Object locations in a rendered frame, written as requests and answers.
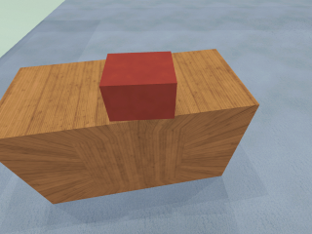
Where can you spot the pedestal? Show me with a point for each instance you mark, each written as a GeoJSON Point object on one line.
{"type": "Point", "coordinates": [56, 136]}

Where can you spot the carton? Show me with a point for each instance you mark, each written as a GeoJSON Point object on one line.
{"type": "Point", "coordinates": [139, 86]}

